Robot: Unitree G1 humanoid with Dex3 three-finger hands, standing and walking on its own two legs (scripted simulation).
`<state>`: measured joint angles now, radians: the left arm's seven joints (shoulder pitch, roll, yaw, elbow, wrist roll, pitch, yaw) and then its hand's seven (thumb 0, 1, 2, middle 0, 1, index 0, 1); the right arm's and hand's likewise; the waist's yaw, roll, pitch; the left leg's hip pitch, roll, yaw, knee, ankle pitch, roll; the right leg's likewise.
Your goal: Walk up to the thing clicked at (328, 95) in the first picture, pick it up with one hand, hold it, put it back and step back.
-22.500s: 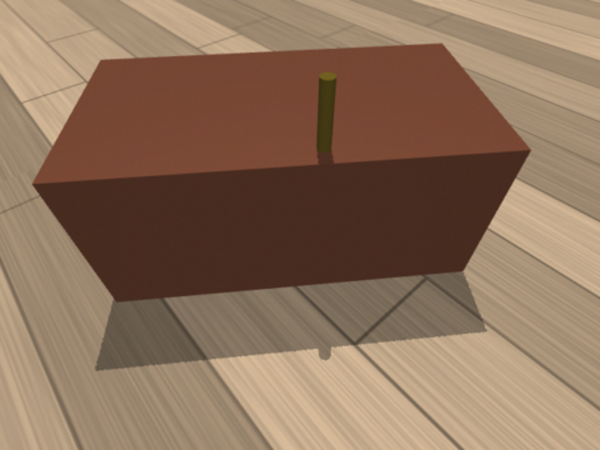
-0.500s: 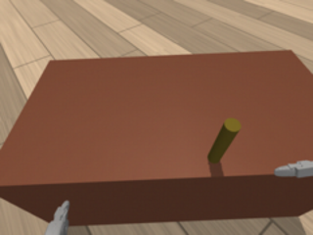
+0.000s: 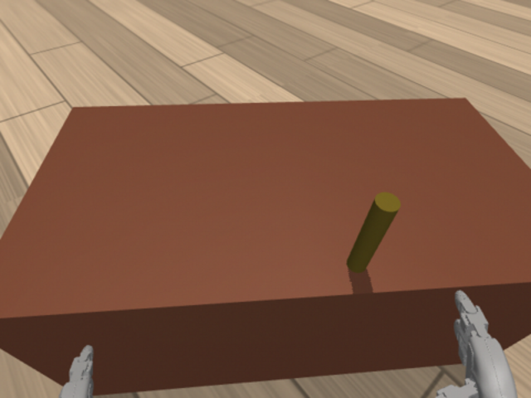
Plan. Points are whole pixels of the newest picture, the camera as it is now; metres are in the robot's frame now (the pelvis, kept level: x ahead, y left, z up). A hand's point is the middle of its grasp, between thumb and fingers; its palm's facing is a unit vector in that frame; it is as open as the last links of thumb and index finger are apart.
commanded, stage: sink last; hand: right
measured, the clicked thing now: (370, 237) +0.41 -0.21 -0.04
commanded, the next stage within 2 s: home in 0.26 s
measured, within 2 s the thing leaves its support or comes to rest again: rests again in 0.16 s
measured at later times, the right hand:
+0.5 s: hand (494, 358) +0.17 -0.30 +0.01, palm faces +0.36 +0.84 -0.40, open 17.4 cm
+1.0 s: hand (387, 375) +0.18 -0.18 -0.07, palm faces +0.07 +0.98 -0.18, open 17.5 cm
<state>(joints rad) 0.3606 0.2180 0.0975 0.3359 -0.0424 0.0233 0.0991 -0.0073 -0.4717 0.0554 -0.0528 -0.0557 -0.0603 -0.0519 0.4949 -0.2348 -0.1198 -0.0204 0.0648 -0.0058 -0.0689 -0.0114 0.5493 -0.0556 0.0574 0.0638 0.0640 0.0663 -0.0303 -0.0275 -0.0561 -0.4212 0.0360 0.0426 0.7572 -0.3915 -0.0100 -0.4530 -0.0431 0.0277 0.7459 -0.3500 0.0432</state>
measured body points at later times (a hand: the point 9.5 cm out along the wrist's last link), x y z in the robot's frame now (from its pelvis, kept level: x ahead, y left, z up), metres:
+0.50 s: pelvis -0.01 -0.01 +0.01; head -0.01 -0.01 +0.46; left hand +0.15 +0.27 -0.03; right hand +0.15 -0.34 +0.03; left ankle +0.00 +0.12 -0.71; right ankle +0.02 -0.15 -0.71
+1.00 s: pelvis -0.01 -0.01 +0.00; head +0.01 -0.03 +0.45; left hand +0.16 +0.21 -0.05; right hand +0.17 -0.23 -0.06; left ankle +0.00 +0.12 -0.71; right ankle +0.02 -0.15 -0.71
